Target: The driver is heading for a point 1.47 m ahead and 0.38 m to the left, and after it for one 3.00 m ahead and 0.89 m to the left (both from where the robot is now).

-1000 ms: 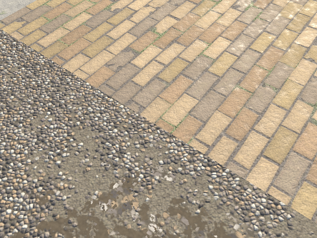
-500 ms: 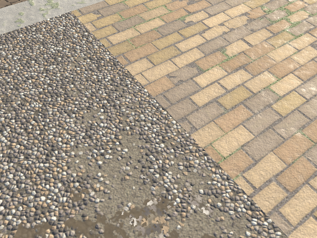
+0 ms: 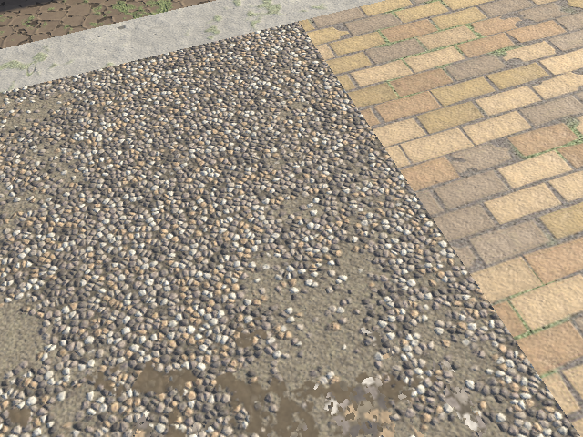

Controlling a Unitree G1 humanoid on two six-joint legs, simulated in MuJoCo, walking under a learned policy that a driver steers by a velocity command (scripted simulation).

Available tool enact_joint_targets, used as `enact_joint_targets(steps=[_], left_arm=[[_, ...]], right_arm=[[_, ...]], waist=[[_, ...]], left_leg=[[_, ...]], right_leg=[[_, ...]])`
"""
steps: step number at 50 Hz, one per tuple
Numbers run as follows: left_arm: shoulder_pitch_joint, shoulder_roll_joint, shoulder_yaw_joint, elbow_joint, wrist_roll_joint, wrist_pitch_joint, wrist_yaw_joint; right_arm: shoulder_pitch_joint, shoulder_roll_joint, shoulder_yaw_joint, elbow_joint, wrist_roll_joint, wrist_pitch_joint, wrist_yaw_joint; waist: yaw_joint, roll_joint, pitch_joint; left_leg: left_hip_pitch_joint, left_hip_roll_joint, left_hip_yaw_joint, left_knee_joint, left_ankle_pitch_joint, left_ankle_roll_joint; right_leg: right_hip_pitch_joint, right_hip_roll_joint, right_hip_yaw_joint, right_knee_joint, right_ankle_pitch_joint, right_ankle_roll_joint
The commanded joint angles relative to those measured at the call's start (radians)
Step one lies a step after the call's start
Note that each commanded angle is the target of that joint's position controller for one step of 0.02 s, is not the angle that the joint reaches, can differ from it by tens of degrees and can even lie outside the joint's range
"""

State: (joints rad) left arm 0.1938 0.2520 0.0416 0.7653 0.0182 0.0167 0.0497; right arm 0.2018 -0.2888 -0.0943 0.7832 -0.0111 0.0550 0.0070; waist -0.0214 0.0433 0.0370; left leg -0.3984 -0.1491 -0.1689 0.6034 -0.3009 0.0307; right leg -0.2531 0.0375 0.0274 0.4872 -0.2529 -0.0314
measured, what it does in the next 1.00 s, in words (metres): walks ahead, turning left: left foot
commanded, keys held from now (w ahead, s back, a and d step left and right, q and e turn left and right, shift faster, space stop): w+q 0.56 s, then w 0.44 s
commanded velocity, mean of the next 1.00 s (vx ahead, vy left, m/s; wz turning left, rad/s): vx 0.39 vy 0.00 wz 0.45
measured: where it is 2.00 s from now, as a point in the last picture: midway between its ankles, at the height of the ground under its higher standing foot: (169, 366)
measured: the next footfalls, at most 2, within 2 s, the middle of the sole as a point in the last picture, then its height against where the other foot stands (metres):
left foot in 0.50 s outside the picture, level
right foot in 1.02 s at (227, 401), level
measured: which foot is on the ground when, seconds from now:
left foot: up 0.00-0.48, down 0.50-1.00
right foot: down 0.00-0.50, up 0.52-1.00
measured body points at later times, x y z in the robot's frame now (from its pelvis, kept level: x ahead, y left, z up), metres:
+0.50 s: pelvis +0.10 +0.07 -0.01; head +0.13 +0.09 +0.44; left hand +0.00 +0.33 -0.14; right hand +0.39 -0.10 -0.09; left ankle +0.14 +0.17 -0.74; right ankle +0.00 -0.10 -0.73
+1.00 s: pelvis +0.35 +0.19 -0.01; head +0.38 +0.21 +0.43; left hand +0.43 +0.49 -0.11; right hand +0.42 -0.07 -0.15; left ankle +0.14 +0.17 -0.73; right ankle +0.53 +0.18 -0.72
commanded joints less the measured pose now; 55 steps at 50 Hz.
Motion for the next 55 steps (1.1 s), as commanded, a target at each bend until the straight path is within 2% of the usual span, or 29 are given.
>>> enact_joint_targets(steps=[1, 2, 3, 5, 9, 13, 17, 20, 22, 23, 24, 25, 26, 27, 28, 29, 30, 32, 34, 40, 44, 46, 48, 50, 51, 52, 53, 54, 55], left_arm=[[0.003, 0.185, 0.044, -0.081, 0.026, -0.012, -0.003], [-0.04, 0.144, 0.032, -0.085, 0.018, -0.016, -0.007], [-0.06, 0.137, 0.029, -0.094, 0.013, -0.019, -0.01], [-0.016, 0.137, 0.031, -0.091, 0.008, -0.029, -0.01], [0.132, 0.157, 0.047, -0.041, 0.007, -0.06, -0.022], [0.175, 0.166, 0.055, -0.013, 0.011, -0.079, -0.03], [0.179, 0.171, 0.06, 0.006, 0.014, -0.091, -0.041], [0.189, 0.188, 0.065, 0.024, 0.015, -0.09, -0.044], [0.188, 0.207, 0.068, 0.033, 0.01, -0.079, -0.046], [0.175, 0.214, 0.067, 0.034, 0.003, -0.075, -0.046], [0.159, 0.21, 0.062, 0.033, -0.006, -0.07, -0.047], [0.163, 0.182, 0.048, 0.013, 0.0, -0.068, -0.049], [0.144, 0.051, 0.014, -0.072, 0.016, -0.071, -0.066], [0.05, 0.144, 0.034, -0.092, 0.03, -0.075, -0.069], [0.013, 0.16, 0.037, -0.099, 0.015, -0.081, -0.076], [0.05, 0.147, 0.03, -0.074, 0.005, -0.091, -0.08], [0.08, 0.141, 0.029, -0.05, 0.012, -0.087, -0.08], [0.154, 0.133, 0.026, -0.013, 0.03, -0.059, -0.085], [0.143, 0.118, 0.024, -0.011, 0.031, -0.042, -0.091], [-0.083, 0.091, 0.013, -0.073, 0.023, -0.038, -0.096], [-0.214, 0.068, -0.005, -0.114, 0.015, -0.047, -0.099], [-0.244, 0.072, -0.008, -0.129, 0.011, -0.053, -0.099], [-0.184, 0.087, -0.004, -0.112, 0.008, -0.058, -0.09], [0.024, 0.132, 0.016, -0.044, 0.003, -0.066, -0.068], [0.19, 0.151, 0.025, 0.003, 0.01, -0.075, -0.053], [0.349, 0.235, 0.045, 0.03, 0.031, -0.077, -0.034], [0.314, 0.295, 0.062, 0.039, 0.039, -0.075, -0.042], [0.224, 0.215, 0.05, 0.03, -0.004, -0.07, -0.056], [0.123, 0.154, 0.035, 0.016, -0.01, -0.072, -0.06]], right_arm=[[-0.018, -0.145, -0.033, -0.08, -0.03, -0.018, -0.002], [0.008, -0.138, -0.035, -0.062, -0.032, -0.015, 0.013], [0.039, -0.135, -0.035, -0.047, -0.031, -0.01, 0.028], [0.036, -0.12, -0.027, -0.042, -0.029, -0.008, 0.052], [-0.069, -0.09, -0.012, -0.076, -0.028, -0.013, 0.07], [-0.128, -0.079, -0.004, -0.096, -0.026, -0.021, 0.079], [-0.201, -0.052, 0.016, -0.134, -0.024, -0.032, 0.093], [-0.235, -0.056, 0.023, -0.161, -0.028, -0.038, 0.097], [-0.202, -0.065, 0.023, -0.164, -0.033, -0.043, 0.089], [-0.136, -0.071, 0.018, -0.148, -0.036, -0.048, 0.081], [0.002, -0.083, 0.007, -0.102, -0.043, -0.059, 0.069], [0.2, -0.153, -0.021, -0.044, -0.048, -0.068, 0.048], [0.235, -0.287, -0.043, -0.063, -0.03, -0.073, 0.029], [0.23, -0.288, -0.042, -0.077, -0.004, -0.071, 0.023], [0.193, -0.239, -0.028, -0.058, -0.006, -0.067, 0.015], [0.144, -0.179, -0.011, -0.06, -0.004, -0.07, 0.011], [0.089, -0.141, 0.003, -0.07, -0.006, -0.078, 0.007], [0.054, -0.103, 0.022, -0.072, 0.001, -0.101, 0.005], [0.095, -0.108, 0.023, -0.043, 0.012, -0.12, 0.007], [0.22, -0.106, 0.029, 0.026, 0.011, -0.129, 0.0], [0.281, -0.099, 0.037, 0.068, 0.004, -0.134, -0.01], [0.296, -0.106, 0.039, 0.091, -0.002, -0.133, -0.019], [0.263, -0.127, 0.039, 0.098, -0.007, -0.136, -0.026], [0.241, -0.152, 0.033, 0.106, -0.022, -0.133, -0.03], [0.216, -0.157, 0.033, 0.104, -0.017, -0.131, -0.028], [0.232, -0.105, 0.048, 0.075, -0.012, -0.138, -0.023], [0.375, -0.02, 0.058, 0.08, 0.019, -0.136, -0.012], [0.281, -0.104, 0.047, 0.083, -0.017, -0.135, -0.016], [0.209, -0.105, 0.045, 0.065, -0.012, -0.138, -0.009]], waist=[[0.007, -0.18, -0.02], [-0.02, -0.17, 0.008], [-0.031, -0.198, 0.004], [0.0, -0.191, 0.004], [0.074, -0.152, 0.024], [0.097, -0.162, 0.042], [0.104, -0.172, 0.061], [0.102, -0.191, 0.061], [0.076, -0.196, 0.045], [0.036, -0.177, 0.013], [-0.035, -0.109, -0.07], [-0.115, 0.031, -0.21], [-0.088, 0.304, -0.255], [-0.125, 0.146, -0.237], [-0.091, 0.076, -0.109], [-0.04, 0.023, -0.052], [0.003, 0.001, -0.035], [0.048, 0.029, -0.058], [0.055, 0.015, -0.05], [-0.008, 0.009, 0.029], [-0.045, 0.012, 0.058], [-0.043, 0.013, 0.07], [0.002, 0.025, 0.04], [0.092, 0.045, -0.073], [0.176, 0.022, -0.156], [0.212, -0.099, -0.288], [0.1, -0.322, -0.342], [0.093, -0.13, -0.23], [0.058, -0.085, -0.098]], left_leg=[[-0.171, 0.057, 0.032, 0.376, -0.173, -0.009], [-0.183, 0.064, 0.041, 0.438, -0.101, -0.009], [-0.205, 0.069, 0.057, 0.491, -0.056, -0.017], [-0.269, 0.092, 0.087, 0.545, -0.018, -0.035], [-0.367, 0.127, 0.096, 0.465, 0.025, -0.066], [-0.365, 0.162, 0.122, 0.339, 0.052, -0.071], [-0.269, 0.194, 0.184, 0.182, 0.061, -0.04], [-0.165, 0.185, 0.246, 0.086, -0.001, 0.009], [-0.074, 0.154, 0.286, 0.039, -0.041, 0.05], [0.03, 0.118, 0.3, -0.007, -0.04, 0.072], [0.224, 0.072, 0.307, -0.081, 0.019, 0.096], [0.492, 0.147, 0.146, -0.148, -0.107, 0.135], [0.693, 0.467, -0.41, -0.305, -0.356, 0.235], [0.67, 0.5, -0.616, -0.414, -0.302, 0.282], [0.614, 0.47, -0.432, -0.367, -0.137, 0.271], [0.494, 0.42, -0.293, -0.352, 0.08, 0.238], [0.414, 0.36, -0.192, -0.357, 0.229, 0.204], [0.347, 0.304, -0.09, -0.373, 0.426, 0.186], [0.33, 0.288, -0.049, -0.393, 0.524, 0.188], [0.393, 0.275, -0.007, -0.43, 0.609, 0.151], [0.454, 0.288, 0.005, -0.432, 0.684, 0.139], [0.494, 0.311, 0.007, -0.426, 0.756, 0.135], [0.506, 0.315, 0.03, -0.357, 0.985, 0.116], [0.527, 0.307, 0.041, -0.117, 1.204, 0.099], [0.433, 0.277, 0.067, 0.095, 1.087, 0.092], [0.254, 0.202, 0.11, 0.408, 0.697, 0.085], [-0.108, -0.012, 0.118, 0.744, -0.217, 0.047], [-0.184, 0.058, 0.029, 0.776, -0.155, 0.071], [-0.196, 0.11, 0.043, 0.73, -0.059, 0.072]], right_leg=[[0.029, -0.402, 0.425, -0.344, -0.275, -0.184], [0.021, -0.331, 0.333, -0.347, -0.302, -0.144], [0.06, -0.282, 0.263, -0.35, -0.295, -0.113], [0.141, -0.257, 0.189, -0.352, -0.252, -0.111], [0.294, -0.292, 0.137, -0.36, -0.181, -0.121], [0.323, -0.324, 0.074, -0.373, -0.13, -0.133], [0.261, -0.335, -0.028, -0.356, -0.054, -0.126], [0.223, -0.341, -0.093, -0.31, 0.043, -0.113], [0.209, -0.357, -0.127, -0.238, 0.211, -0.102], [0.187, -0.349, -0.169, -0.132, 0.385, -0.089], [0.131, -0.308, -0.246, 0.086, 0.536, -0.065], [-0.036, -0.251, -0.289, 0.402, 0.415, -0.025], [-0.431, -0.099, -0.245, 0.709, -0.301, 0.037], [-0.56, -0.062, -0.042, 0.808, -0.282, 0.034], [-0.611, -0.121, -0.013, 0.809, -0.179, 0.017], [-0.538, -0.157, -0.018, 0.728, -0.08, 0.012], [-0.456, -0.176, -0.02, 0.665, -0.047, 0.017], [-0.356, -0.176, -0.034, 0.631, -0.011, 0.037], [-0.36, -0.163, -0.05, 0.604, 0.024, 0.051], [-0.493, -0.143, -0.075, 0.401, 0.195, 0.055], [-0.464, -0.103, -0.107, 0.22, 0.259, 0.022], [-0.422, -0.08, -0.113, 0.144, 0.247, -0.009], [-0.282, -0.028, -0.128, 0.091, 0.181, -0.052], [-0.058, 0.032, -0.126, 0.067, 0.089, -0.089], [0.164, -0.006, -0.092, -0.003, 0.141, -0.118], [0.405, -0.237, 0.157, -0.001, 0.035, -0.168], [0.59, -0.47, 0.675, -0.118, 0.049, -0.327], [0.462, -0.413, 0.678, -0.19, -0.045, -0.298], [0.312, -0.386, 0.502, -0.217, -0.054, -0.275]])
